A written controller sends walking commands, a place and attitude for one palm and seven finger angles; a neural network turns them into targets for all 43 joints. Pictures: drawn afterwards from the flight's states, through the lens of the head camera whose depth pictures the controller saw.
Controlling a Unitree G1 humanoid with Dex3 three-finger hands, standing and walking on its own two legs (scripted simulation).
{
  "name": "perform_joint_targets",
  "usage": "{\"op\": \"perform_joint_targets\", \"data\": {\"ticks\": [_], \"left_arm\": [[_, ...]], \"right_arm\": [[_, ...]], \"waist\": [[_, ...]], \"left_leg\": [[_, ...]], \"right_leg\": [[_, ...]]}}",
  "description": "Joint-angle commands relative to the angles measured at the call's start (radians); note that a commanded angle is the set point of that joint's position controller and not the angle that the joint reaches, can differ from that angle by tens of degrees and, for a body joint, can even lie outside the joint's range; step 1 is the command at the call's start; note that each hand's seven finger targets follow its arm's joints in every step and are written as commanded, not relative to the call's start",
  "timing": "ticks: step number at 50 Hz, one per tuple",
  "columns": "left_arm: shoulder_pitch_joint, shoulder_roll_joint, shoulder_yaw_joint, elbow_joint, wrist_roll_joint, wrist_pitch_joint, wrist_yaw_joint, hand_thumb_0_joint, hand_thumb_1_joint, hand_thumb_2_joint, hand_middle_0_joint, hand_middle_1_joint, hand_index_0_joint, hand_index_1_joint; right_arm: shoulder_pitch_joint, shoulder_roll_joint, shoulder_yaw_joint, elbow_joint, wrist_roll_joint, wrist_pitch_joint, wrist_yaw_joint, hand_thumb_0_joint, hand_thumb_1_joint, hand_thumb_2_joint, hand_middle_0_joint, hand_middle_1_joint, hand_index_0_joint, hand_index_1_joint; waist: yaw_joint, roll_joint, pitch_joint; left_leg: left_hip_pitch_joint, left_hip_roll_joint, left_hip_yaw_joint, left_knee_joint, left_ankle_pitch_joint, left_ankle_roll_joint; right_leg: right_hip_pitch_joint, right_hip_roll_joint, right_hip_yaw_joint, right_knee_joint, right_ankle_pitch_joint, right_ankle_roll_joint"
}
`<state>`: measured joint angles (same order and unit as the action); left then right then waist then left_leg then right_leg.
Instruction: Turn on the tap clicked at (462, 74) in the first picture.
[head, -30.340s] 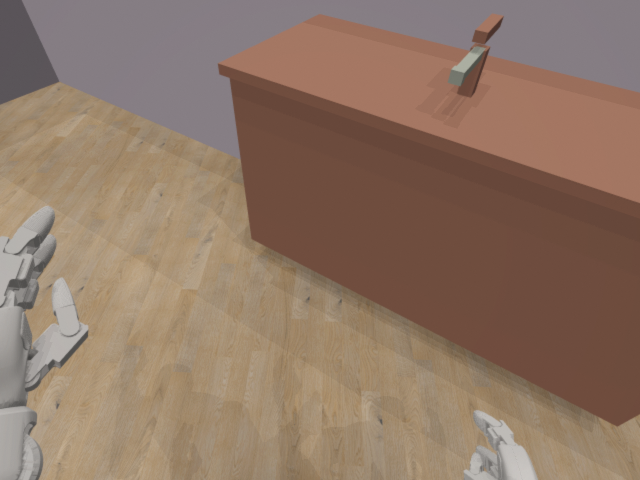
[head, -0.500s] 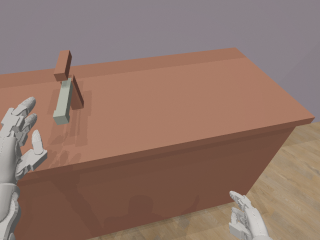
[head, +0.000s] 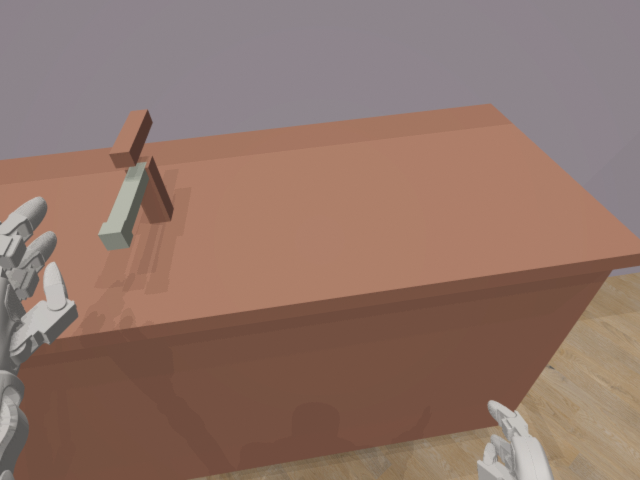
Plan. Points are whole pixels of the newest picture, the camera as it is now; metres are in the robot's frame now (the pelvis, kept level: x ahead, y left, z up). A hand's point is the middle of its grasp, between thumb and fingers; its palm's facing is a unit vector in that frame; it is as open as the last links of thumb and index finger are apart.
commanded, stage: turn the palm inward beside the body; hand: left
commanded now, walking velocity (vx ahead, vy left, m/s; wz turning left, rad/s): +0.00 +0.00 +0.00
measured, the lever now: (116, 235) +0.35 +0.32 +0.15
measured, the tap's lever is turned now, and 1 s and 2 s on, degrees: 0 0 0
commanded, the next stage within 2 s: reach beside the lever's end, fingers flat in 1.46 s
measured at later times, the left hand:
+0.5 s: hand (51, 317) +0.19 +0.27 +0.20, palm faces +0.44 -0.87 -0.20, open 7.4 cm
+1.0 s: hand (45, 332) +0.17 +0.26 +0.20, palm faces +0.44 -0.89 -0.13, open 7.4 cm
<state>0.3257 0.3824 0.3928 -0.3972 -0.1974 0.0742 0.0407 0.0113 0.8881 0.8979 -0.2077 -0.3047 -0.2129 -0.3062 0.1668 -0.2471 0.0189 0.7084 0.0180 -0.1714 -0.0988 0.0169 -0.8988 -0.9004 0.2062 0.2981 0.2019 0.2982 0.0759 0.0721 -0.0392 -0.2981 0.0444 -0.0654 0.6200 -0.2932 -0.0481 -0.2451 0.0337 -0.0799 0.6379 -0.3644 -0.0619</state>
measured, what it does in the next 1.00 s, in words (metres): stands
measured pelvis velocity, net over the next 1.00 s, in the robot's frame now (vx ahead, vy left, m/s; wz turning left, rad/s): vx -0.01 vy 0.03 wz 0.01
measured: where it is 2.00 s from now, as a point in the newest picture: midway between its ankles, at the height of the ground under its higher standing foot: outside the picture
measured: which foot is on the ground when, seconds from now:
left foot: down 0.00-1.00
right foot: down 0.00-1.00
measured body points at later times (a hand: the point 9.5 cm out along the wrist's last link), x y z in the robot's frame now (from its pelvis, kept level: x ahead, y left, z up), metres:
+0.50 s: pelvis +0.00 +0.03 +0.00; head -0.03 +0.00 +0.45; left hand +0.16 +0.32 +0.21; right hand +0.23 -0.17 -0.06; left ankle +0.03 +0.17 -0.72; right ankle -0.01 -0.07 -0.72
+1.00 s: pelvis -0.01 +0.03 +0.00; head -0.05 +0.00 +0.45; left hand +0.14 +0.30 +0.21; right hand +0.22 -0.17 -0.05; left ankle +0.03 +0.17 -0.72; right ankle -0.01 -0.07 -0.72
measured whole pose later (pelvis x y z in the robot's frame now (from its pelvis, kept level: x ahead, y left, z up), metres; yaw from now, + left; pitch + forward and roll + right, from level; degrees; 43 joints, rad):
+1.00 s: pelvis -0.01 +0.03 +0.00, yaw +1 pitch -5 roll +0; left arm 0.39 0.27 0.32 -0.67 -0.28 0.35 0.11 0.01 0.89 0.90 -0.20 -0.30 -0.21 -0.31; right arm 0.15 -0.24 0.07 0.69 0.05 -0.26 -0.12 0.02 -0.90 -0.90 0.21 0.30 0.20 0.30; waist 0.11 0.07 -0.05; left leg -0.24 0.01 -0.06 0.59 -0.27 -0.03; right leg -0.17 0.00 -0.08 0.58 -0.34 -0.03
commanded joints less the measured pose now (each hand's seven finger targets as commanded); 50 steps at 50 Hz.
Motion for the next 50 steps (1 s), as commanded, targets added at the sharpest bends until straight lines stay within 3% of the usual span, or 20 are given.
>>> {"op": "perform_joint_targets", "data": {"ticks": [1,3,5,11,14,17,19,23,25,30,34,37,38,40,47,50], "left_arm": [[-0.024,0.188,0.158,-0.231,-0.014,-0.069,-0.003,0.0,0.9,0.9,-0.2,-0.3,-0.2,-0.3],[-0.019,0.182,0.151,-0.271,-0.016,-0.081,-0.019,0.0,0.9,0.9,-0.2,-0.3,-0.2,-0.3],[-0.007,0.156,0.128,-0.283,-0.025,-0.086,-0.031,0.0,0.9,0.9,-0.2,-0.3,-0.2,-0.3],[-0.049,0.141,0.102,-0.323,-0.019,-0.075,-0.003,0.0,0.9,0.9,-0.2,-0.3,-0.2,-0.3],[-0.057,0.12,0.075,-0.364,-0.007,-0.045,0.018,0.0,0.9,0.9,-0.2,-0.3,-0.2,-0.3],[-0.04,0.113,0.076,-0.358,-0.021,-0.006,0.025,0.0,0.9,0.9,-0.2,-0.3,-0.2,-0.3],[-0.041,0.091,0.055,-0.368,-0.02,0.023,0.029,0.0,0.9,0.9,-0.2,-0.3,-0.2,-0.3],[-0.079,0.1,0.057,-0.382,-0.02,0.073,0.044,0.0,0.9,0.9,-0.2,-0.3,-0.2,-0.3],[-0.086,0.081,0.035,-0.381,-0.021,0.092,0.05,0.0,0.9,0.9,-0.2,-0.3,-0.2,-0.3],[-0.085,0.073,0.021,-0.429,-0.022,0.118,0.061,0.0,0.9,0.9,-0.2,-0.3,-0.2,-0.3],[-0.102,0.057,0.004,-0.443,-0.028,0.143,0.066,0.0,0.9,0.9,-0.2,-0.3,-0.2,-0.3],[-0.09,0.058,0.013,-0.439,-0.046,0.161,0.068,0.0,0.9,0.9,-0.2,-0.3,-0.2,-0.3],[-0.088,0.065,0.023,-0.44,-0.044,0.169,0.069,0.0,0.9,0.9,-0.2,-0.3,-0.2,-0.3],[-0.09,0.05,0.001,-0.474,-0.043,0.171,0.073,0.0,0.9,0.9,-0.2,-0.3,-0.2,-0.3],[-0.07,0.048,0.022,-0.468,-0.072,0.2,0.077,0.0,0.9,0.9,-0.2,-0.3,-0.2,-0.3],[-0.081,0.044,0.026,-0.456,-0.082,0.22,0.077,0.0,0.9,0.9,-0.2,-0.3,-0.2,-0.3]], "right_arm": [[-0.125,-0.096,-0.037,-0.192,0.006,-0.09,-0.008,0.0,-0.9,-0.9,0.2,0.3,0.2,0.3],[-0.12,-0.095,-0.037,-0.196,0.011,-0.109,-0.006,0.0,-0.9,-0.9,0.2,0.3,0.2,0.3],[-0.098,-0.097,-0.041,-0.195,0.012,-0.125,-0.007,0.0,-0.9,-0.9,0.2,0.3,0.2,0.3],[-0.106,-0.094,-0.035,-0.196,0.016,-0.159,-0.016,0.0,-0.9,-0.9,0.2,0.3,0.2,0.3],[-0.129,-0.084,-0.023,-0.204,0.019,-0.163,-0.015,0.0,-0.9,-0.9,0.2,0.3,0.2,0.3],[-0.14,-0.088,-0.019,-0.206,0.019,-0.159,-0.018,0.0,-0.9,-0.9,0.2,0.3,0.2,0.3],[-0.157,-0.079,-0.008,-0.209,0.024,-0.153,-0.016,0.0,-0.9,-0.9,0.2,0.3,0.2,0.3],[-0.189,-0.077,0.005,-0.208,0.028,-0.146,-0.021,0.0,-0.9,-0.9,0.2,0.3,0.2,0.3],[-0.19,-0.075,0.008,-0.208,0.027,-0.143,-0.024,0.0,-0.9,-0.9,0.2,0.3,0.2,0.3],[-0.207,-0.071,0.015,-0.21,0.027,-0.146,-0.024,0.0,-0.9,-0.9,0.2,0.3,0.2,0.3],[-0.223,-0.069,0.022,-0.206,0.032,-0.146,-0.026,0.0,-0.9,-0.9,0.2,0.3,0.2,0.3],[-0.227,-0.073,0.019,-0.205,0.031,-0.15,-0.032,0.0,-0.9,-0.9,0.2,0.3,0.2,0.3],[-0.238,-0.071,0.023,-0.202,0.035,-0.151,-0.031,0.0,-0.9,-0.9,0.2,0.3,0.2,0.3],[-0.235,-0.071,0.021,-0.206,0.035,-0.156,-0.028,0.0,-0.9,-0.9,0.2,0.3,0.2,0.3],[-0.222,-0.08,0.015,-0.199,0.038,-0.163,-0.029,0.0,-0.9,-0.9,0.2,0.3,0.2,0.3],[-0.23,-0.079,0.015,-0.197,0.043,-0.165,-0.031,0.0,-0.9,-0.9,0.2,0.3,0.2,0.3]], "waist": [[0.018,-0.099,-0.158],[0.017,-0.062,-0.158],[0.012,-0.071,-0.152],[0.019,-0.033,-0.108],[0.023,0.006,-0.113],[0.025,-0.042,-0.1],[0.024,-0.029,-0.083],[0.028,0.003,-0.049],[0.024,-0.019,-0.041],[0.026,-0.004,-0.06],[0.024,0.0,-0.03],[0.025,-0.039,-0.03],[0.03,-0.019,-0.023],[0.027,0.007,-0.029],[0.029,-0.049,-0.043],[0.03,-0.029,-0.029]], "left_leg": [[0.077,-0.051,0.065,-0.021,0.275,0.07],[0.103,-0.055,0.076,-0.015,0.325,0.073],[0.109,-0.054,0.074,-0.012,0.341,0.074],[0.104,-0.055,0.06,-0.04,0.287,0.072],[0.113,-0.055,0.06,-0.051,0.268,0.068],[0.104,-0.049,0.051,-0.068,0.241,0.067],[0.104,-0.047,0.049,-0.079,0.223,0.064],[0.099,-0.046,0.037,-0.103,0.148,0.061],[0.098,-0.044,0.033,-0.114,0.113,0.061],[0.112,-0.045,0.028,-0.124,0.097,0.059],[0.102,-0.047,0.025,-0.134,0.048,0.058],[0.107,-0.048,0.025,-0.13,0.041,0.062],[0.103,-0.048,0.024,-0.132,0.03,0.06],[0.112,-0.048,0.027,-0.131,0.045,0.06],[0.117,-0.046,0.025,-0.12,0.1,0.06],[0.118,-0.046,0.027,-0.12,0.093,0.061]], "right_leg": [[0.041,-0.092,0.064,-0.102,0.581,0.108],[0.036,-0.08,0.042,-0.087,0.625,0.101],[0.02,-0.075,0.03,-0.081,0.626,0.098],[-0.024,-0.056,0.01,-0.101,0.398,0.069],[-0.029,-0.054,0.007,-0.11,0.341,0.06],[-0.024,-0.05,0.002,-0.122,0.307,0.061],[-0.031,-0.047,-0.002,-0.13,0.273,0.059],[-0.044,-0.042,0.001,-0.157,0.166,0.055],[-0.052,-0.041,-0.001,-0.165,0.124,0.056],[-0.039,-0.042,-0.003,-0.169,0.107,0.054],[-0.047,-0.043,-0.001,-0.184,0.062,0.054],[-0.045,-0.044,0.003,-0.198,0.054,0.06],[-0.042,-0.043,0.003,-0.203,0.042,0.058],[-0.04,-0.046,0.003,-0.196,0.057,0.055],[-0.029,-0.046,-0.001,-0.193,0.111,0.059],[-0.031,-0.047,0.007,-0.204,0.105,0.059]]}}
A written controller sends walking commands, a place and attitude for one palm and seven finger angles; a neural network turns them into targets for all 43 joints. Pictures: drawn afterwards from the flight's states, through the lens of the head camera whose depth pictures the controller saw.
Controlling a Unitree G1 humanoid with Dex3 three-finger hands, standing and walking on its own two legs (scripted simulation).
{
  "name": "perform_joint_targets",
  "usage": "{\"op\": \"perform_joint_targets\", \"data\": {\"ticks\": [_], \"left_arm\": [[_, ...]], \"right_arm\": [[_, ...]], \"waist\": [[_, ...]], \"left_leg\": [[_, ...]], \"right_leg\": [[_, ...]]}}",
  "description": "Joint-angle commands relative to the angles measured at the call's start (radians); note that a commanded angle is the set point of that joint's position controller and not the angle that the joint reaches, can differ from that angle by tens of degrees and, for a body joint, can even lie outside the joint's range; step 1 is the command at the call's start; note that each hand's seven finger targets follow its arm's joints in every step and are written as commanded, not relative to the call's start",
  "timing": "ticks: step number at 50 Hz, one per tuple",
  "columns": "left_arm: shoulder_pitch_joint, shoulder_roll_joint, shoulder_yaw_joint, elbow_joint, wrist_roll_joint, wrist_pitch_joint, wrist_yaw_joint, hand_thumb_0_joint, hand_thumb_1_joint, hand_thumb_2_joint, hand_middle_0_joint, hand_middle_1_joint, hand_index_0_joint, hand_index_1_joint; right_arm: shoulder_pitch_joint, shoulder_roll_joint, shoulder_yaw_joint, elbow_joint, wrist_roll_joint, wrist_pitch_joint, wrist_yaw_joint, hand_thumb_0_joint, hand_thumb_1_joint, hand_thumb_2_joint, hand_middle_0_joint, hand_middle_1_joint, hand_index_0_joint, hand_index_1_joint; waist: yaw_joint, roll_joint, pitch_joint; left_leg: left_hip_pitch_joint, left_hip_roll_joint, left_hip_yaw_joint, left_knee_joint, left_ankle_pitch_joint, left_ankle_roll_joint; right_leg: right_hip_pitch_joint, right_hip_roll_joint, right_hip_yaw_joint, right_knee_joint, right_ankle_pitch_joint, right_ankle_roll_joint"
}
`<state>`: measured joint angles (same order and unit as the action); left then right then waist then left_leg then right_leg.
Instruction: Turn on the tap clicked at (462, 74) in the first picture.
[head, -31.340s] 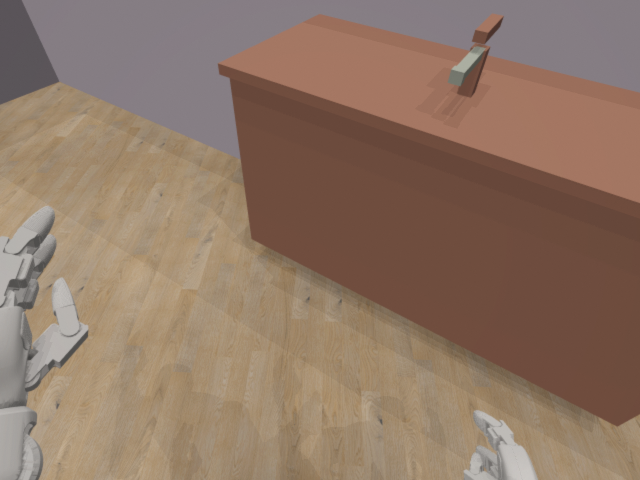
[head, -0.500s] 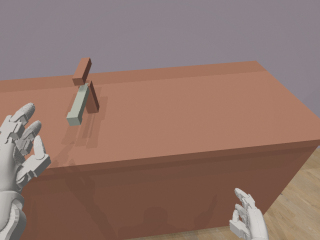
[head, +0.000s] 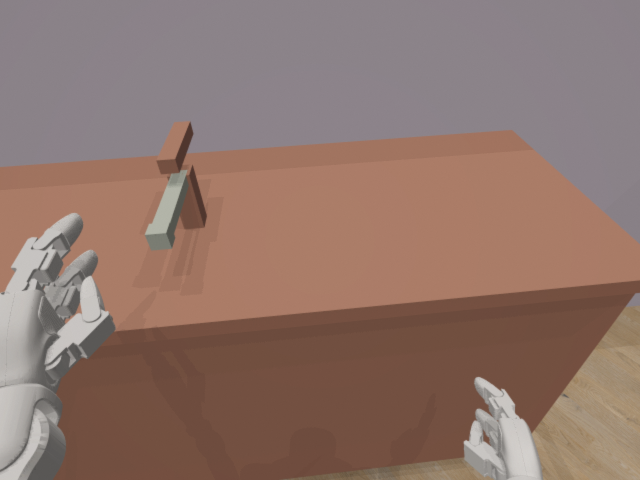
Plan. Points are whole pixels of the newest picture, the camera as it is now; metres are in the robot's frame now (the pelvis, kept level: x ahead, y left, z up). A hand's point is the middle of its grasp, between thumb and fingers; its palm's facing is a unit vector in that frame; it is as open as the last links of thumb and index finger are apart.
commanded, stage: turn the palm inward beside the body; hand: left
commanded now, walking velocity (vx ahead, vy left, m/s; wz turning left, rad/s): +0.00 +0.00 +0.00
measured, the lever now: (160, 236) +0.36 +0.29 +0.15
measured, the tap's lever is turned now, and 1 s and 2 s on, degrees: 0 0 0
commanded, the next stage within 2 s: reach beside the lever's end, fingers flat in 0.46 s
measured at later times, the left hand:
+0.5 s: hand (122, 316) +0.19 +0.22 +0.20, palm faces +0.44 -0.89 -0.12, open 7.4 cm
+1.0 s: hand (125, 296) +0.22 +0.24 +0.19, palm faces +0.46 -0.88 -0.12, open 7.4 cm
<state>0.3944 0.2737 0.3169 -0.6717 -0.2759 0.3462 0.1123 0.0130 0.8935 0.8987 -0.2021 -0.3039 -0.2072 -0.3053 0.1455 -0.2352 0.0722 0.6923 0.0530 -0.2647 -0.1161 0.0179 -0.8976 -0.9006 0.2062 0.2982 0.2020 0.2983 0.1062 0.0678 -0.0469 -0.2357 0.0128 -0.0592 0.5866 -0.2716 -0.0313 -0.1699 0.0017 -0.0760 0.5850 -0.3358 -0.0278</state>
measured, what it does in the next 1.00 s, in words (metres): stands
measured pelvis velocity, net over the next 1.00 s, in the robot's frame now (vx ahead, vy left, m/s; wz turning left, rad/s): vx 0.01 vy -0.01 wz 0.00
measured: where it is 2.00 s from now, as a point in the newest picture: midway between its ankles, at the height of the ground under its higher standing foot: outside the picture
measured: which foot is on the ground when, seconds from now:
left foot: down 0.00-1.00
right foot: down 0.00-1.00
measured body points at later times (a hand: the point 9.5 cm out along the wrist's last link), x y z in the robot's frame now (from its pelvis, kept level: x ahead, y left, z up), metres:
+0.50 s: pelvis +0.01 -0.01 +0.00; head -0.04 -0.05 +0.45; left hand +0.16 +0.26 +0.21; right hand +0.23 -0.22 -0.06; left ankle +0.03 +0.14 -0.73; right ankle -0.01 -0.10 -0.73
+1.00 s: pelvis +0.01 -0.01 +0.00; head -0.03 -0.05 +0.45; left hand +0.19 +0.28 +0.20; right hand +0.23 -0.23 -0.06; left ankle +0.03 +0.14 -0.73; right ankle -0.01 -0.10 -0.73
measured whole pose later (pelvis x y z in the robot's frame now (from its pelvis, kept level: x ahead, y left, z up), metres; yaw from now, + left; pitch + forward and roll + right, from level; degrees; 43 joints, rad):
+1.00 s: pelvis +0.01 -0.01 +0.00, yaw +0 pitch -3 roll +0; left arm 0.29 0.28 0.37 -0.51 -0.29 0.35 0.10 0.01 0.90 0.90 -0.20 -0.30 -0.21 -0.30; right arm 0.16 -0.25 0.06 0.70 0.06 -0.27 -0.12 0.02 -0.90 -0.90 0.21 0.30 0.20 0.30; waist 0.09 0.07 -0.05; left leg -0.23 0.03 -0.06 0.56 -0.27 -0.05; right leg -0.17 0.02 -0.08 0.57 -0.34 -0.05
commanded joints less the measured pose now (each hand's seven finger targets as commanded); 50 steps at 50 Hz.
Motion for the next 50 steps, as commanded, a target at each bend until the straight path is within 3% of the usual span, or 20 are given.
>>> {"op": "perform_joint_targets", "data": {"ticks": [1,2,4,5,7,8,11,15,20,23,28,31,33,36,39,42,44,45,48,50], "left_arm": [[-0.162,0.144,0.089,-0.191,-0.003,-0.048,0.003,0.0,0.9,0.9,-0.2,-0.3,-0.2,-0.3],[-0.165,0.156,0.1,-0.183,-0.01,-0.041,0.004,0.0,0.9,0.9,-0.2,-0.3,-0.2,-0.3],[-0.173,0.152,0.091,-0.202,-0.005,-0.035,0.002,0.0,0.9,0.9,-0.2,-0.3,-0.2,-0.3],[-0.163,0.15,0.089,-0.197,-0.005,-0.037,0.001,0.0,0.9,0.9,-0.2,-0.3,-0.2,-0.3],[-0.165,0.156,0.093,-0.193,-0.007,-0.036,0.0,0.0,0.9,0.9,-0.2,-0.3,-0.2,-0.3],[-0.165,0.163,0.098,-0.208,0.001,-0.038,0.002,0.0,0.9,0.9,-0.2,-0.3,-0.2,-0.3],[-0.16,0.157,0.092,-0.216,0.003,-0.045,0.007,0.0,0.9,0.9,-0.2,-0.3,-0.2,-0.3],[-0.142,0.147,0.102,-0.178,-0.011,-0.039,0.002,0.0,0.9,0.9,-0.2,-0.3,-0.2,-0.3],[-0.155,0.152,0.098,-0.198,-0.006,-0.039,-0.001,0.0,0.9,0.9,-0.2,-0.3,-0.2,-0.3],[-0.143,0.16,0.11,-0.182,-0.011,-0.042,-0.002,0.0,0.9,0.9,-0.2,-0.3,-0.2,-0.3],[-0.152,0.169,0.116,-0.204,-0.004,-0.05,0.0,0.0,0.9,0.9,-0.2,-0.3,-0.2,-0.3],[-0.17,0.142,0.094,-0.164,-0.008,-0.051,-0.001,0.0,0.9,0.9,-0.2,-0.3,-0.2,-0.3],[-0.203,0.159,0.111,-0.136,-0.008,-0.045,0.001,0.0,0.9,0.9,-0.2,-0.3,-0.2,-0.3],[-0.237,0.17,0.119,-0.091,-0.008,-0.036,0.001,0.0,0.9,0.9,-0.2,-0.3,-0.2,-0.3],[-0.267,0.185,0.123,-0.096,0.005,-0.037,-0.002,0.0,0.9,0.9,-0.2,-0.3,-0.2,-0.3],[-0.28,0.19,0.133,-0.077,0.001,-0.057,-0.005,0.0,0.9,0.9,-0.2,-0.3,-0.2,-0.3],[-0.257,0.182,0.131,-0.065,0.0,-0.064,-0.012,0.0,0.9,0.9,-0.2,-0.3,-0.2,-0.3],[-0.266,0.188,0.138,-0.042,-0.004,-0.066,-0.014,0.0,0.9,0.9,-0.2,-0.3,-0.2,-0.3],[-0.254,0.213,0.174,-0.026,-0.004,-0.071,-0.014,0.0,0.9,0.9,-0.2,-0.3,-0.2,-0.3],[-0.292,0.174,0.124,-0.026,0.0,-0.077,-0.014,0.0,0.9,0.9,-0.198,-0.295,-0.198,-0.295]], "right_arm": [[-0.214,-0.09,-0.038,-0.181,0.009,-0.072,-0.013,0.0,-0.9,-0.9,0.2,0.3,0.2,0.3],[-0.207,-0.092,-0.037,-0.181,0.009,-0.072,-0.016,0.0,-0.9,-0.9,0.2,0.3,0.2,0.3],[-0.218,-0.091,-0.035,-0.183,0.011,-0.075,-0.015,0.0,-0.9,-0.9,0.2,0.3,0.2,0.3],[-0.211,-0.092,-0.037,-0.182,0.01,-0.077,-0.014,0.0,-0.9,-0.9,0.2,0.3,0.2,0.3],[-0.208,-0.092,-0.038,-0.182,0.009,-0.077,-0.015,0.0,-0.9,-0.9,0.2,0.3,0.2,0.3],[-0.221,-0.091,-0.036,-0.18,0.011,-0.079,-0.012,0.0,-0.9,-0.9,0.2,0.3,0.2,0.3],[-0.205,-0.093,-0.038,-0.184,0.007,-0.082,-0.011,0.0,-0.9,-0.9,0.2,0.3,0.2,0.3],[-0.201,-0.094,-0.041,-0.18,0.008,-0.08,-0.011,0.0,-0.9,-0.9,0.2,0.3,0.2,0.3],[-0.195,-0.095,-0.041,-0.183,0.01,-0.082,-0.009,0.0,-0.9,-0.9,0.2,0.3,0.2,0.3],[-0.201,-0.095,-0.041,-0.182,0.011,-0.086,-0.01,0.0,-0.9,-0.9,0.2,0.3,0.2,0.3],[-0.199,-0.094,-0.041,-0.183,0.01,-0.091,-0.01,0.0,-0.9,-0.9,0.2,0.3,0.2,0.3],[-0.188,-0.096,-0.045,-0.179,0.009,-0.089,-0.012,0.0,-0.9,-0.9,0.2,0.3,0.2,0.3],[-0.198,-0.096,-0.043,-0.17,0.011,-0.089,-0.015,0.0,-0.9,-0.9,0.2,0.3,0.2,0.3],[-0.19,-0.1,-0.047,-0.168,0.009,-0.085,-0.021,0.0,-0.9,-0.9,0.2,0.3,0.2,0.3],[-0.195,-0.098,-0.045,-0.172,0.01,-0.078,-0.02,0.0,-0.9,-0.9,0.2,0.3,0.2,0.3],[-0.178,-0.102,-0.048,-0.171,0.005,-0.081,-0.02,0.0,-0.9,-0.9,0.2,0.3,0.2,0.3],[-0.175,-0.099,-0.046,-0.174,0.007,-0.082,-0.017,0.0,-0.9,-0.9,0.2,0.3,0.2,0.3],[-0.17,-0.101,-0.047,-0.171,0.006,-0.08,-0.019,0.0,-0.9,-0.9,0.2,0.3,0.2,0.3],[-0.17,-0.102,-0.052,-0.17,0.01,-0.076,-0.017,0.0,-0.9,-0.9,0.2,0.3,0.2,0.3],[-0.165,-0.099,-0.048,-0.175,0.009,-0.077,-0.017,0.0,-0.9,-0.9,0.2,0.3,0.2,0.3]], "waist": [[-0.001,-0.003,-0.02],[0.001,-0.027,-0.021],[-0.001,-0.001,-0.02],[-0.002,-0.036,-0.016],[-0.001,-0.045,-0.02],[0.0,-0.012,-0.019],[0.0,-0.003,-0.024],[-0.001,-0.061,-0.027],[-0.001,-0.012,-0.033],[0.0,-0.062,-0.024],[0.003,-0.005,-0.029],[-0.006,-0.061,-0.021],[-0.007,-0.03,-0.009],[-0.008,-0.072,-0.02],[-0.007,-0.001,-0.039],[-0.008,-0.044,-0.066],[-0.008,-0.023,-0.069],[-0.011,-0.065,-0.064],[-0.004,-0.016,-0.075],[-0.015,-0.019,-0.05]], "left_leg": [[0.061,-0.015,0.024,-0.087,0.074,0.043],[0.056,-0.017,0.021,-0.087,0.067,0.044],[0.068,-0.016,0.023,-0.085,0.075,0.045],[0.063,-0.015,0.021,-0.084,0.082,0.046],[0.065,-0.017,0.024,-0.08,0.075,0.048],[0.073,-0.016,0.026,-0.078,0.075,0.047],[0.075,-0.016,0.026,-0.077,0.098,0.046],[0.073,-0.015,0.03,-0.068,0.112,0.05],[0.077,-0.018,0.031,-0.065,0.129,0.048],[0.073,-0.016,0.027,-0.062,0.119,0.05],[0.08,-0.018,0.029,-0.064,0.123,0.048],[0.076,-0.018,0.029,-0.064,0.12,0.05],[0.074,-0.021,0.027,-0.065,0.105,0.049],[0.066,-0.021,0.028,-0.068,0.1,0.052],[0.08,-0.024,0.032,-0.072,0.124,0.049],[0.081,-0.023,0.029,-0.071,0.144,0.049],[0.082,-0.024,0.031,-0.07,0.16,0.048],[0.076,-0.024,0.03,-0.073,0.154,0.05],[0.08,-0.022,0.034,-0.071,0.178,0.046],[0.076,-0.023,0.033,-0.076,0.161,0.045]], "right_leg": [[-0.109,-0.017,0.003,-0.152,0.079,0.024],[-0.107,-0.016,0.005,-0.155,0.069,0.026],[-0.109,-0.018,0.01,-0.161,0.073,0.025],[-0.105,-0.018,0.007,-0.159,0.081,0.027],[-0.107,-0.018,0.011,-0.166,0.069,0.03],[-0.107,-0.017,0.014,-0.173,0.064,0.027],[-0.105,-0.02,0.01,-0.159,0.096,0.026],[-0.099,-0.02,0.016,-0.168,0.12,0.033],[-0.097,-0.023,0.017,-0.159,0.147,0.031],[-0.099,-0.021,0.02,-0.172,0.131,0.035],[-0.099,-0.022,0.018,-0.165,0.135,0.031],[-0.109,-0.02,0.017,-0.163,0.138,0.035],[-0.114,-0.02,0.024,-0.174,0.117,0.034],[-0.109,-0.022,0.033,-0.179,0.11,0.039],[-0.099,-0.023,0.031,-0.169,0.133,0.032],[-0.082,-0.02,0.026,-0.154,0.176,0.033],[-0.08,-0.019,0.025,-0.149,0.2,0.033],[-0.082,-0.017,0.023,-0.151,0.201,0.036],[-0.068,-0.016,0.022,-0.145,0.228,0.03],[-0.092,-0.016,0.017,-0.143,0.206,0.031]]}}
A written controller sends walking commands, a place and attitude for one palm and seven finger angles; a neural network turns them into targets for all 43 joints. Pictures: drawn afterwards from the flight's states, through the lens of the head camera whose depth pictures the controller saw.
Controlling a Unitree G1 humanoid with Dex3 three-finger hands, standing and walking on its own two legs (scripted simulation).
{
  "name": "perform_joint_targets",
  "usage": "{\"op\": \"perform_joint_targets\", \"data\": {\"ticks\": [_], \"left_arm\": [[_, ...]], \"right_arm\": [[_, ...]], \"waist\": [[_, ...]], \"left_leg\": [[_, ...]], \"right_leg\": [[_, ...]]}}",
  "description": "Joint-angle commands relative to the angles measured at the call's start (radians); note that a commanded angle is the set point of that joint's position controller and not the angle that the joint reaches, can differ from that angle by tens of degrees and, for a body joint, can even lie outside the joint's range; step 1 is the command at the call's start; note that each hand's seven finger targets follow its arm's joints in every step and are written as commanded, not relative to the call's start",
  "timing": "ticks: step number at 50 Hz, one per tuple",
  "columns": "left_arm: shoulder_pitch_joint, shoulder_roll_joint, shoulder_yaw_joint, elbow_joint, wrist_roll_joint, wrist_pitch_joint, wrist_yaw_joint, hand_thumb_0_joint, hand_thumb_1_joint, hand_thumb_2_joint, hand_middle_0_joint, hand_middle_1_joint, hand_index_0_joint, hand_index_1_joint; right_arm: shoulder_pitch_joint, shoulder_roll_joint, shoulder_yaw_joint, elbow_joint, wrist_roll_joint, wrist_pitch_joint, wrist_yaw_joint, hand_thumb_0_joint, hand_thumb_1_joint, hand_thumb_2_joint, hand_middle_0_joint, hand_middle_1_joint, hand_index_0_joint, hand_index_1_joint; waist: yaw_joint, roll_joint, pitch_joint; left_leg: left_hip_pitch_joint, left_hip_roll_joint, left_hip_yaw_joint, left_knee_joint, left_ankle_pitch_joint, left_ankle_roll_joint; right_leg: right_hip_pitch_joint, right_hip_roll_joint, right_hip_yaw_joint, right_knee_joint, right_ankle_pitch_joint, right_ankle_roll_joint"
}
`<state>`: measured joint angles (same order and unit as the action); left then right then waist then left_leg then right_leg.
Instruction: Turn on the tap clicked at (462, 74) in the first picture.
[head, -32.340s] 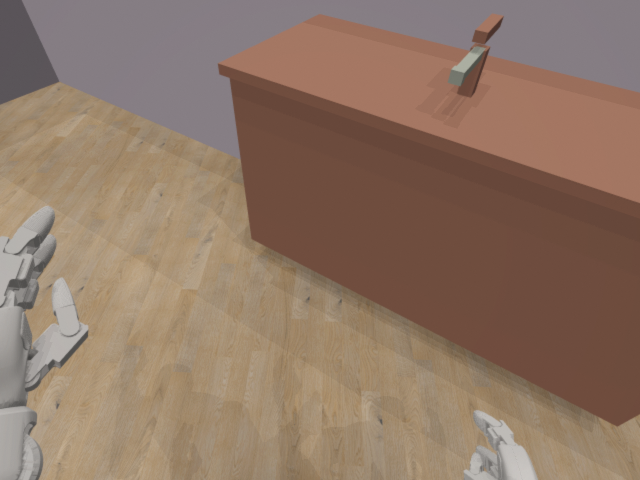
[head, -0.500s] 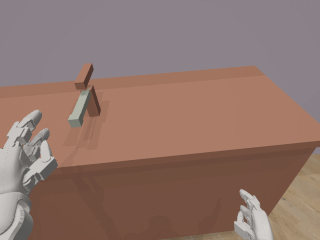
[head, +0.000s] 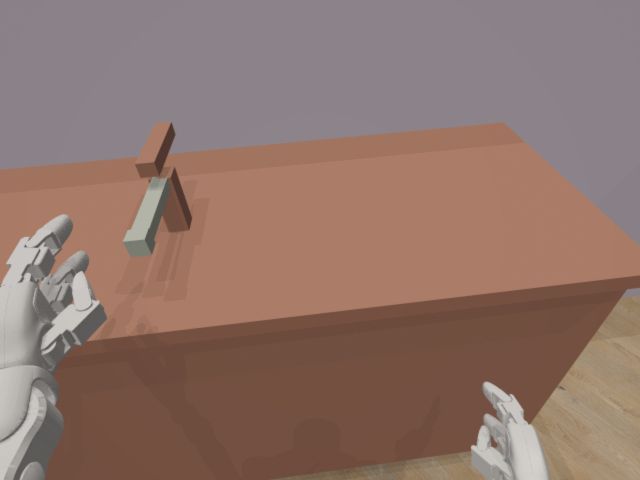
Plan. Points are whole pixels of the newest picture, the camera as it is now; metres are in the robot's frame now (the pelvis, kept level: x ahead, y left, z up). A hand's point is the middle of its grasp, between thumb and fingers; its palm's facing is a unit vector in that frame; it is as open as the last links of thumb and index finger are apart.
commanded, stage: reach beside the lever's end, fingers flat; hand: left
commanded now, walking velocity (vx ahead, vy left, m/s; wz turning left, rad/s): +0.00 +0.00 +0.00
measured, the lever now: (139, 242) +0.35 +0.30 +0.15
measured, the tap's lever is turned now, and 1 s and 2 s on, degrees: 0 0 0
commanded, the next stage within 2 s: push the lever round in 1.76 s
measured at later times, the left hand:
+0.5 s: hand (100, 289) +0.24 +0.28 +0.17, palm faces +0.49 -0.87 -0.11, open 7.5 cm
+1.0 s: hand (107, 269) +0.28 +0.30 +0.16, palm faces +0.49 -0.87 -0.09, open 7.7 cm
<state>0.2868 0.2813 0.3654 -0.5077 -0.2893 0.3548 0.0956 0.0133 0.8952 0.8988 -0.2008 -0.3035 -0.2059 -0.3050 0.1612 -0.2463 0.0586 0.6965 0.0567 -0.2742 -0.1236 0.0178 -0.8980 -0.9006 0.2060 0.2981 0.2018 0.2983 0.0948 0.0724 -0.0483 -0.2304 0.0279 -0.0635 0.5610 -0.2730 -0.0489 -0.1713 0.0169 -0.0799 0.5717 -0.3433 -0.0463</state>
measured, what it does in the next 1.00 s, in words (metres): stands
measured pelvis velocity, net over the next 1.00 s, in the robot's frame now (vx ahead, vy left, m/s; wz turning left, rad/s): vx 0.00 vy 0.01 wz -0.01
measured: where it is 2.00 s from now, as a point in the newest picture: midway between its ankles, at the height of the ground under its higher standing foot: outside the picture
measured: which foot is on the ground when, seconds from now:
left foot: down 0.00-1.00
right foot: down 0.00-1.00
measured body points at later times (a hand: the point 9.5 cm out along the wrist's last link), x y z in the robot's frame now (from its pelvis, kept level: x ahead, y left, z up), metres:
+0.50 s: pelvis +0.00 +0.00 +0.00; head -0.03 -0.02 +0.45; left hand +0.21 +0.32 +0.18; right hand +0.21 -0.22 -0.07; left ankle +0.02 +0.15 -0.73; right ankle -0.02 -0.08 -0.73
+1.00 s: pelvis +0.00 +0.01 +0.00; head -0.02 -0.02 +0.45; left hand +0.25 +0.34 +0.17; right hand +0.19 -0.22 -0.08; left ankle +0.02 +0.15 -0.73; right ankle -0.02 -0.08 -0.73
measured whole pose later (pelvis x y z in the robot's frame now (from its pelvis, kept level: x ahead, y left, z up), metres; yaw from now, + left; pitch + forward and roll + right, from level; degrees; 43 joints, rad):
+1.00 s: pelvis +0.00 +0.01 +0.00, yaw -1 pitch -1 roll +0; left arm -0.04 0.34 0.41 -0.02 -0.24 0.23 0.07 0.01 0.90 0.90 -0.16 -0.19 -0.17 -0.20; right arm 0.16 -0.25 0.05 0.72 0.06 -0.22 -0.13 0.02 -0.90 -0.90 0.21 0.30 0.20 0.30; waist 0.06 0.06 -0.03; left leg -0.27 0.02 -0.05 0.54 -0.25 -0.04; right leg -0.21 0.01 -0.07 0.55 -0.32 -0.04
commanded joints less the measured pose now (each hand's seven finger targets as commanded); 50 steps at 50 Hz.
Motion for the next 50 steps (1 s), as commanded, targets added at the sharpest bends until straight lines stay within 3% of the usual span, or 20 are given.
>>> {"op": "perform_joint_targets", "data": {"ticks": [1,4,10,13,16,18,21,25,28,29,31,40,42,43,44,48,50], "left_arm": [[-0.196,0.176,0.082,-0.179,0.016,-0.09,0.006,0.0,0.9,0.9,-0.198,-0.293,-0.198,-0.293],[-0.223,0.18,0.075,-0.181,0.027,-0.1,0.012,0.0,0.9,0.9,-0.195,-0.285,-0.195,-0.285],[-0.277,0.197,0.081,-0.103,0.032,-0.097,0.018,0.0,0.9,0.9,-0.19,-0.27,-0.19,-0.27],[-0.282,0.227,0.115,-0.076,0.034,-0.093,0.019,0.0,0.9,0.9,-0.187,-0.263,-0.187,-0.263],[-0.296,0.22,0.112,-0.068,0.031,-0.103,0.011,0.0,0.9,0.9,-0.185,-0.255,-0.185,-0.255],[-0.299,0.241,0.133,-0.042,0.028,-0.109,0.009,0.0,0.9,0.9,-0.183,-0.25,-0.183,-0.25],[-0.321,0.221,0.112,-0.01,0.024,-0.121,-0.002,0.0,0.9,0.9,-0.181,-0.243,-0.181,-0.243],[-0.344,0.25,0.131,0.023,0.029,-0.138,-0.01,0.0,0.9,0.9,-0.178,-0.233,-0.178,-0.233],[-0.373,0.272,0.148,0.045,0.033,-0.153,-0.014,0.0,0.9,0.9,-0.175,-0.225,-0.175,-0.225],[-0.397,0.255,0.124,0.038,0.035,-0.16,-0.017,0.0,0.9,0.9,-0.174,-0.223,-0.174,-0.223],[-0.419,0.271,0.136,0.081,0.03,-0.167,-0.018,0.0,0.9,0.9,-0.173,-0.218,-0.173,-0.218],[-0.505,0.273,0.115,0.18,0.042,-0.191,-0.031,0.0,0.9,0.9,-0.165,-0.195,-0.165,-0.195],[-0.542,0.285,0.118,0.215,0.042,-0.19,-0.031,0.0,0.9,0.9,-0.163,-0.19,-0.163,-0.19],[-0.56,0.319,0.147,0.24,0.049,-0.193,-0.025,0.0,0.9,0.9,-0.162,-0.187,-0.162,-0.187],[-0.588,0.293,0.115,0.245,0.053,-0.193,-0.027,0.0,0.9,0.9,-0.162,-0.185,-0.162,-0.185],[-0.561,0.341,0.166,0.297,0.06,-0.206,-0.023,0.0,0.9,0.9,-0.158,-0.175,-0.158,-0.175],[-0.582,0.335,0.158,0.304,0.06,-0.218,-0.03,0.0,0.9,0.9,-0.157,-0.17,-0.157,-0.17]], "right_arm": [[-0.176,-0.092,-0.037,-0.175,0.005,-0.068,-0.01,0.0,-0.9,-0.9,0.2,0.3,0.2,0.3],[-0.181,-0.091,-0.038,-0.176,0.004,-0.071,-0.012,0.0,-0.9,-0.9,0.2,0.3,0.2,0.3],[-0.177,-0.096,-0.039,-0.166,0.001,-0.057,-0.02,0.0,-0.9,-0.9,0.2,0.3,0.2,0.3],[-0.184,-0.095,-0.041,-0.165,0.003,-0.044,-0.019,0.0,-0.9,-0.9,0.2,0.3,0.2,0.3],[-0.169,-0.095,-0.043,-0.169,-0.001,-0.038,-0.016,0.0,-0.9,-0.9,0.2,0.3,0.2,0.3],[-0.174,-0.095,-0.042,-0.166,0.004,-0.036,-0.016,0.0,-0.9,-0.9,0.2,0.3,0.2,0.3],[-0.163,-0.098,-0.044,-0.165,0.003,-0.036,-0.017,0.0,-0.9,-0.9,0.2,0.3,0.2,0.3],[-0.158,-0.103,-0.049,-0.163,0.002,-0.036,-0.019,0.0,-0.9,-0.9,0.2,0.3,0.2,0.3],[-0.161,-0.103,-0.047,-0.155,0.006,-0.032,-0.019,0.0,-0.9,-0.9,0.2,0.3,0.2,0.3],[-0.159,-0.1,-0.047,-0.158,0.005,-0.032,-0.019,0.0,-0.9,-0.9,0.2,0.3,0.2,0.3],[-0.151,-0.107,-0.051,-0.151,0.004,-0.032,-0.022,0.0,-0.9,-0.9,0.2,0.3,0.2,0.3],[-0.149,-0.112,-0.052,-0.144,0.007,-0.028,-0.023,0.0,-0.9,-0.9,0.2,0.3,0.2,0.3],[-0.145,-0.117,-0.052,-0.141,0.006,-0.024,-0.025,0.0,-0.9,-0.9,0.2,0.3,0.2,0.3],[-0.15,-0.119,-0.052,-0.134,0.011,-0.02,-0.025,0.0,-0.9,-0.9,0.2,0.3,0.2,0.3],[-0.151,-0.117,-0.051,-0.137,0.008,-0.018,-0.025,0.0,-0.9,-0.9,0.2,0.3,0.2,0.3],[-0.137,-0.121,-0.056,-0.138,0.003,-0.008,-0.018,0.0,-0.9,-0.9,0.2,0.3,0.2,0.3],[-0.126,-0.12,-0.059,-0.142,0.003,-0.002,-0.015,0.0,-0.9,-0.9,0.2,0.3,0.2,0.3]], "waist": [[-0.004,-0.039,-0.049],[-0.006,-0.019,-0.061],[-0.013,-0.064,-0.059],[-0.005,-0.034,-0.082],[-0.01,-0.027,-0.11],[-0.009,-0.013,-0.1],[-0.019,-0.041,-0.086],[-0.017,-0.048,-0.099],[-0.018,-0.004,-0.097],[-0.021,0.011,-0.105],[-0.029,-0.034,-0.099],[-0.035,-0.013,-0.101],[-0.04,-0.042,-0.098],[-0.037,-0.034,-0.093],[-0.044,-0.016,-0.102],[-0.03,-0.032,-0.146],[-0.035,-0.017,-0.155]], "left_leg": [[0.067,-0.038,0.033,-0.054,0.152,0.063],[0.079,-0.04,0.035,-0.055,0.154,0.064],[0.07,-0.041,0.032,-0.063,0.136,0.066],[0.077,-0.041,0.037,-0.061,0.172,0.064],[0.084,-0.041,0.039,-0.057,0.201,0.062],[0.082,-0.04,0.041,-0.057,0.197,0.062],[0.076,-0.04,0.038,-0.061,0.185,0.064],[0.074,-0.041,0.038,-0.062,0.185,0.065],[0.079,-0.042,0.04,-0.061,0.192,0.063],[0.082,-0.043,0.038,-0.066,0.188,0.062],[0.076,-0.044,0.039,-0.063,0.172,0.066],[0.069,-0.044,0.035,-0.074,0.151,0.065],[0.06,-0.046,0.035,-0.073,0.137,0.067],[0.055,-0.044,0.033,-0.077,0.133,0.065],[0.061,-0.047,0.036,-0.077,0.129,0.067],[0.054,-0.046,0.039,-0.07,0.175,0.067],[0.055,-0.045,0.043,-0.065,0.187,0.065]], "right_leg": [[-0.089,-0.028,0.019,-0.13,0.201,0.048],[-0.091,-0.029,0.023,-0.132,0.193,0.046],[-0.09,-0.026,0.027,-0.14,0.173,0.049],[-0.064,-0.027,0.026,-0.133,0.216,0.045],[-0.054,-0.027,0.025,-0.121,0.262,0.045],[-0.056,-0.026,0.028,-0.128,0.259,0.044],[-0.071,-0.024,0.025,-0.129,0.249,0.047],[-0.067,-0.024,0.029,-0.128,0.25,0.047],[-0.062,-0.024,0.03,-0.128,0.256,0.042],[-0.066,-0.025,0.027,-0.124,0.248,0.041],[-0.075,-0.022,0.03,-0.132,0.235,0.045],[-0.081,-0.02,0.028,-0.132,0.212,0.041],[-0.086,-0.02,0.029,-0.137,0.198,0.044],[-0.083,-0.018,0.027,-0.138,0.184,0.04],[-0.091,-0.02,0.032,-0.14,0.181,0.041],[-0.055,-0.02,0.031,-0.126,0.246,0.039],[-0.054,-0.019,0.03,-0.117,0.265,0.039]]}}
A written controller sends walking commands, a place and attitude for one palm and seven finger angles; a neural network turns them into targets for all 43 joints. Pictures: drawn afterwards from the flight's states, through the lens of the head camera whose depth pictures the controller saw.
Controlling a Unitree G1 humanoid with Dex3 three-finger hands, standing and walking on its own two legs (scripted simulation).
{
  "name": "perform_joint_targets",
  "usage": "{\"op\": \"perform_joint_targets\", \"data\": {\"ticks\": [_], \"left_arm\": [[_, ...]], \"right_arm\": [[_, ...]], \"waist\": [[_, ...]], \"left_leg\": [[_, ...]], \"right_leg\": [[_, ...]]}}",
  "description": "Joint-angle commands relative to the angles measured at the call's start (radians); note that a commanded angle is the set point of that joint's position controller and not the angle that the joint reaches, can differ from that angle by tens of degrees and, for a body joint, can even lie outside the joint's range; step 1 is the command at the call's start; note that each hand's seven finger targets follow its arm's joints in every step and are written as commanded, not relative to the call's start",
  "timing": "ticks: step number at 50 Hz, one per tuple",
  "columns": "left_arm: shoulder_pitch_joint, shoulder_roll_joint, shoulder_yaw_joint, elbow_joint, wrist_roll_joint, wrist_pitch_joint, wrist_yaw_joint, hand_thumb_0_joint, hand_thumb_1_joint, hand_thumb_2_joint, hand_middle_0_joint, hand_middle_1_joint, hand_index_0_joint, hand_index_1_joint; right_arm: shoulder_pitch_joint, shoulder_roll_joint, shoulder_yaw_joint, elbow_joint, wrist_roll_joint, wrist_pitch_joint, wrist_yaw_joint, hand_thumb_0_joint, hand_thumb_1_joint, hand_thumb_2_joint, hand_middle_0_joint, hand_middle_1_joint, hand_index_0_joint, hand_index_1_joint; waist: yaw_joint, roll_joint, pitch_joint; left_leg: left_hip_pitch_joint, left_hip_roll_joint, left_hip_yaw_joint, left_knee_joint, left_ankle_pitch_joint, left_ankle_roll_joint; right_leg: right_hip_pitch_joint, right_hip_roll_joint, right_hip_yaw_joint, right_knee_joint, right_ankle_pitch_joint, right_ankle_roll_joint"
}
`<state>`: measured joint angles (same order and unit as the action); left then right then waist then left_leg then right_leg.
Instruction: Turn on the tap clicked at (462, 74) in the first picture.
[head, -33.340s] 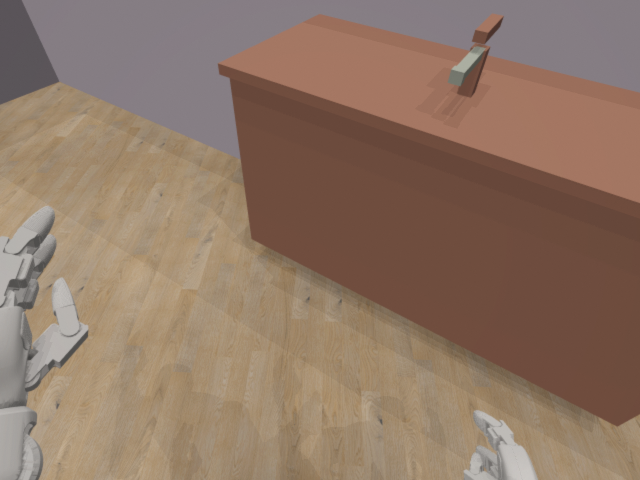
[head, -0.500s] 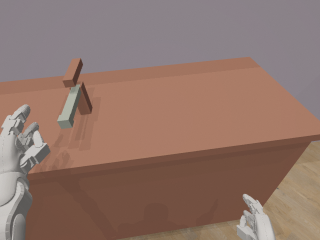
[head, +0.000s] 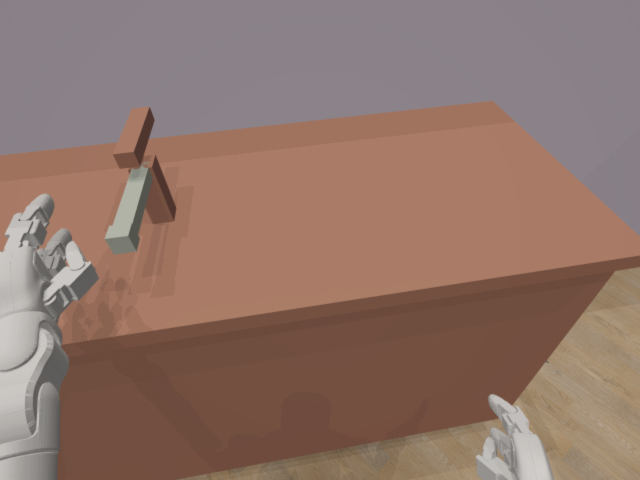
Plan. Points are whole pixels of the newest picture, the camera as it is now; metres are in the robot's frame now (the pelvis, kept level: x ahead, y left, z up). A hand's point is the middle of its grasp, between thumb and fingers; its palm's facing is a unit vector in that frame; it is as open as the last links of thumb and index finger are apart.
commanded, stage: reach beside the lever's end, fingers flat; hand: left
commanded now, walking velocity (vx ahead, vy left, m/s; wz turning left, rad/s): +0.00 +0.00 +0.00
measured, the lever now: (122, 238) +0.35 +0.29 +0.14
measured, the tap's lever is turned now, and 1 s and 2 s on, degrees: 0 0 12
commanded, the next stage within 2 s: push the lever round in 0.76 s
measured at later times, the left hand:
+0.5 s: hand (93, 257) +0.31 +0.31 +0.15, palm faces +0.51 -0.86 -0.10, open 7.8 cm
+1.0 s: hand (106, 254) +0.32 +0.30 +0.14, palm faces +0.48 -0.87 -0.08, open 7.8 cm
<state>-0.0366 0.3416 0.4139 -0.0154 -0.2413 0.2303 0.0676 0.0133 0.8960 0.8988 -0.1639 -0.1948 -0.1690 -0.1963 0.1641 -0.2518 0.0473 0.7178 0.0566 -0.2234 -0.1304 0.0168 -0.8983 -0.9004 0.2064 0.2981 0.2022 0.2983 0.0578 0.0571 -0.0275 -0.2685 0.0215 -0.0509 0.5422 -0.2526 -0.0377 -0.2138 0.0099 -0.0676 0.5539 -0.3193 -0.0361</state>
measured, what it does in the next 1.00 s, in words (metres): stands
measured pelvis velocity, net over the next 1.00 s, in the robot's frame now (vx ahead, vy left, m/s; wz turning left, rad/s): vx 0.00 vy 0.01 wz -0.01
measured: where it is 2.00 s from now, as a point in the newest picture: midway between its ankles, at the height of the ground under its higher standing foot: outside the picture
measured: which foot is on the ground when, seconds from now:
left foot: down 0.00-1.00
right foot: down 0.00-1.00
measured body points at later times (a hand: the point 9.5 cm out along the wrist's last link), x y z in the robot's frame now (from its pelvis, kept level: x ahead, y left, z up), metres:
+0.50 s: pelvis +0.00 +0.00 +0.00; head +0.00 -0.02 +0.45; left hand +0.28 +0.36 +0.15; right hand +0.17 -0.24 -0.10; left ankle +0.02 +0.15 -0.73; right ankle -0.01 -0.09 -0.73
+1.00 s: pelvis +0.00 +0.01 +0.00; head +0.00 -0.01 +0.45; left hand +0.29 +0.35 +0.15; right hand +0.17 -0.24 -0.10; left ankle +0.02 +0.15 -0.73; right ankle -0.01 -0.09 -0.73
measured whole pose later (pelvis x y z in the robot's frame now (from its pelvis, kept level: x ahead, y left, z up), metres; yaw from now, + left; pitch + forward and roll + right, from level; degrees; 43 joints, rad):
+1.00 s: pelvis +0.00 +0.01 +0.00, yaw +0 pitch +1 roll +0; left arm -0.16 0.35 0.43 0.22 -0.21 0.11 0.04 0.01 0.90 0.90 -0.15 -0.15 -0.15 -0.15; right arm 0.21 -0.26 0.03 0.70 0.06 -0.20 -0.11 0.02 -0.90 -0.90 0.21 0.30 0.20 0.30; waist 0.03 0.05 -0.04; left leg -0.33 0.02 -0.04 0.57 -0.27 -0.03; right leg -0.27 0.01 -0.06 0.57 -0.33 -0.03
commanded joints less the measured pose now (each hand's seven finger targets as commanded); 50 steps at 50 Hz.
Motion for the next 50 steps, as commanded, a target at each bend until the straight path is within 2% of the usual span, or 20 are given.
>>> {"op": "perform_joint_targets", "data": {"ticks": [1,5,7,8,10,13,14,18,21,26,28,30,31,33,38,41,43,44,48,50], "left_arm": [[-0.278,0.263,0.095,-0.183,0.013,-0.1,-0.007,0.0,0.9,0.9,-0.156,-0.167,-0.156,-0.167],[-0.309,0.247,0.075,-0.151,0.018,-0.122,-0.01,0.0,0.9,0.9,-0.153,-0.157,-0.153,-0.157],[-0.339,0.259,0.077,-0.128,0.021,-0.128,-0.009,0.0,0.9,0.9,-0.151,-0.152,-0.151,-0.152],[-0.332,0.294,0.114,-0.109,0.024,-0.132,-0.005,0.0,0.9,0.9,-0.15,-0.15,-0.15,-0.15],[-0.336,0.281,0.1,-0.105,0.028,-0.139,-0.009,0.0,0.9,0.9,-0.15,-0.15,-0.15,-0.15],[-0.35,0.308,0.12,-0.092,0.036,-0.156,-0.009,0.0,0.9,0.9,-0.15,-0.15,-0.15,-0.15],[-0.352,0.288,0.104,-0.085,0.033,-0.161,-0.011,0.0,0.9,0.9,-0.15,-0.15,-0.15,-0.15],[-0.383,0.327,0.136,-0.011,0.033,-0.173,-0.018,0.0,0.9,0.9,-0.15,-0.15,-0.15,-0.15],[-0.424,0.303,0.094,-0.021,0.039,-0.186,-0.029,0.0,0.9,0.9,-0.15,-0.15,-0.15,-0.15],[-0.392,0.304,0.107,-0.009,0.03,-0.199,-0.037,0.0,0.9,0.9,-0.15,-0.15,-0.15,-0.15],[-0.344,0.347,0.16,0.006,0.03,-0.196,-0.033,0.0,0.9,0.9,-0.15,-0.15,-0.15,-0.15],[-0.362,0.334,0.147,-0.006,0.029,-0.195,-0.035,0.0,0.9,0.9,-0.15,-0.15,-0.15,-0.15],[-0.351,0.339,0.152,0.008,0.026,-0.192,-0.036,0.0,0.9,0.9,-0.15,-0.15,-0.15,-0.15],[-0.376,0.365,0.174,0.026,0.03,-0.195,-0.034,0.0,0.9,0.9,-0.15,-0.15,-0.15,-0.15],[-0.473,0.308,0.09,-0.016,0.043,-0.223,-0.045,0.0,0.9,0.9,-0.15,-0.15,-0.15,-0.15],[-0.436,0.293,0.083,0.016,0.034,-0.221,-0.05,0.0,0.9,0.9,-0.15,-0.15,-0.15,-0.15],[-0.412,0.301,0.098,0.033,0.036,-0.211,-0.047,0.0,0.9,0.9,-0.15,-0.15,-0.15,-0.15],[-0.429,0.278,0.075,0.029,0.035,-0.208,-0.044,0.0,0.9,0.9,-0.15,-0.15,-0.15,-0.15],[-0.383,0.324,0.134,0.006,0.04,-0.194,-0.017,0.0,0.9,0.9,-0.15,-0.15,-0.15,-0.15],[-0.376,0.304,0.12,-0.028,0.04,-0.199,-0.009,0.0,0.9,0.9,-0.15,-0.15,-0.15,-0.15]], "right_arm": [[-0.127,-0.115,-0.047,-0.163,0.004,-0.053,-0.006,0.0,-0.9,-0.9,0.2,0.3,0.2,0.3],[-0.114,-0.119,-0.05,-0.164,0.005,-0.054,-0.004,0.0,-0.9,-0.9,0.2,0.3,0.2,0.3],[-0.108,-0.124,-0.053,-0.16,0.004,-0.053,-0.005,0.0,-0.9,-0.9,0.2,0.3,0.2,0.3],[-0.107,-0.126,-0.054,-0.154,0.005,-0.051,-0.006,0.0,-0.9,-0.9,0.2,0.3,0.2,0.3],[-0.098,-0.125,-0.058,-0.161,0.003,-0.048,-0.003,0.0,-0.9,-0.9,0.2,0.3,0.2,0.3],[-0.094,-0.124,-0.058,-0.157,0.003,-0.042,0.0,0.0,-0.9,-0.9,0.2,0.3,0.2,0.3],[-0.086,-0.123,-0.059,-0.158,0.001,-0.042,0.001,0.0,-0.9,-0.9,0.2,0.3,0.2,0.3],[-0.073,-0.131,-0.06,-0.15,0.005,-0.034,0.0,0.0,-0.9,-0.9,0.2,0.3,0.2,0.3],[-0.065,-0.132,-0.063,-0.155,0.004,-0.038,0.002,0.0,-0.9,-0.9,0.2,0.3,0.2,0.3],[-0.053,-0.134,-0.068,-0.159,0.004,-0.039,0.006,0.0,-0.9,-0.9,0.2,0.3,0.2,0.3],[-0.054,-0.133,-0.068,-0.159,0.004,-0.035,0.006,0.0,-0.9,-0.9,0.2,0.3,0.2,0.3],[-0.051,-0.13,-0.068,-0.164,0.004,-0.032,0.008,0.0,-0.9,-0.9,0.2,0.3,0.2,0.3],[-0.049,-0.133,-0.068,-0.165,0.004,-0.031,0.007,0.0,-0.9,-0.9,0.2,0.3,0.2,0.3],[-0.051,-0.133,-0.065,-0.158,0.007,-0.028,0.005,0.0,-0.9,-0.9,0.2,0.3,0.2,0.3],[-0.051,-0.129,-0.063,-0.157,0.008,-0.037,0.003,0.0,-0.9,-0.9,0.2,0.3,0.2,0.3],[-0.041,-0.136,-0.069,-0.156,0.005,-0.042,0.004,0.0,-0.9,-0.9,0.2,0.3,0.2,0.3],[-0.046,-0.134,-0.066,-0.154,0.01,-0.038,0.004,0.0,-0.9,-0.9,0.2,0.3,0.2,0.3],[-0.046,-0.133,-0.066,-0.156,0.01,-0.038,0.005,0.0,-0.9,-0.9,0.2,0.3,0.2,0.3],[-0.049,-0.134,-0.068,-0.166,0.003,-0.031,0.009,0.0,-0.9,-0.9,0.2,0.3,0.2,0.3],[-0.051,-0.127,-0.07,-0.174,0.002,-0.029,0.015,0.0,-0.9,-0.9,0.2,0.3,0.2,0.3]], "waist": [[-0.003,0.009,-0.169],[-0.013,-0.001,-0.163],[-0.018,-0.002,-0.155],[-0.011,-0.012,-0.163],[-0.011,-0.001,-0.186],[-0.01,0.022,-0.189],[-0.015,0.016,-0.194],[-0.02,-0.009,-0.171],[-0.031,0.026,-0.196],[-0.026,-0.014,-0.208],[-0.007,0.007,-0.208],[-0.015,0.009,-0.209],[-0.015,-0.024,-0.207],[-0.02,-0.015,-0.18],[-0.043,0.076,-0.202],[-0.041,0.001,-0.21],[-0.028,0.022,-0.192],[-0.037,0.002,-0.191],[-0.009,-0.017,-0.229],[-0.01,0.0,-0.239]], "left_leg": [[0.096,-0.038,0.03,-0.045,0.17,0.053],[0.089,-0.037,0.025,-0.046,0.153,0.055],[0.086,-0.037,0.027,-0.045,0.137,0.056],[0.081,-0.037,0.026,-0.045,0.14,0.057],[0.084,-0.039,0.03,-0.04,0.163,0.056],[0.084,-0.037,0.029,-0.037,0.173,0.056],[0.082,-0.039,0.03,-0.035,0.17,0.057],[0.053,-0.037,0.027,-0.033,0.151,0.058],[0.07,-0.038,0.028,-0.028,0.153,0.059],[0.064,-0.036,0.026,-0.026,0.164,0.06],[0.053,-0.036,0.028,-0.025,0.171,0.059],[0.053,-0.036,0.03,-0.025,0.174,0.059],[0.042,-0.036,0.029,-0.027,0.164,0.06],[0.031,-0.036,0.03,-0.024,0.149,0.062],[0.078,-0.034,0.023,-0.023,0.144,0.06],[0.068,-0.034,0.021,-0.022,0.141,0.062],[0.058,-0.034,0.018,-0.03,0.135,0.058],[0.061,-0.033,0.016,-0.034,0.132,0.058],[0.057,-0.034,0.019,-0.03,0.175,0.059],[0.064,-0.033,0.027,-0.024,0.194,0.057]], "right_leg": [[-0.019,-0.011,0.016,-0.097,0.246,0.027],[-0.037,-0.008,0.013,-0.094,0.226,0.026],[-0.05,-0.008,0.016,-0.098,0.208,0.027],[-0.04,-0.007,0.017,-0.099,0.212,0.026],[-0.028,-0.008,0.017,-0.088,0.24,0.025],[-0.027,-0.007,0.016,-0.084,0.249,0.023],[-0.03,-0.007,0.018,-0.083,0.253,0.025],[-0.042,-0.005,0.017,-0.084,0.234,0.025],[-0.05,-0.004,0.019,-0.079,0.236,0.023],[-0.041,-0.003,0.016,-0.075,0.255,0.026],[-0.026,-0.004,0.019,-0.075,0.261,0.025],[-0.027,-0.005,0.02,-0.074,0.27,0.026],[-0.029,-0.003,0.019,-0.076,0.257,0.029],[-0.041,-0.004,0.022,-0.082,0.242,0.029],[-0.07,0.0,0.021,-0.075,0.216,0.02],[-0.065,0.001,0.018,-0.075,0.225,0.024],[-0.06,-0.001,0.015,-0.077,0.213,0.02],[-0.065,-0.001,0.013,-0.076,0.213,0.022],[-0.023,-0.002,0.014,-0.07,0.256,0.023],[-0.016,-0.004,0.017,-0.065,0.282,0.024]]}}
